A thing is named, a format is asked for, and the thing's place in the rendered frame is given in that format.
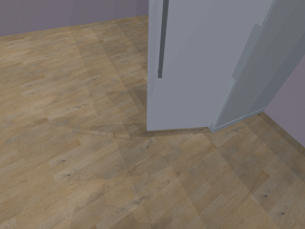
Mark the handle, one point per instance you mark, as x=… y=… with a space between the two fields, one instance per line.
x=163 y=37

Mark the fridge door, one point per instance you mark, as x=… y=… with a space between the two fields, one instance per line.
x=203 y=43

